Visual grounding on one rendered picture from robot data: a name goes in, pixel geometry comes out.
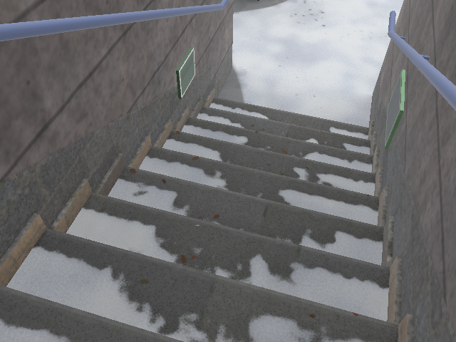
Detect stairs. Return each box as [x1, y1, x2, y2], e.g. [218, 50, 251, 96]
[0, 97, 398, 342]

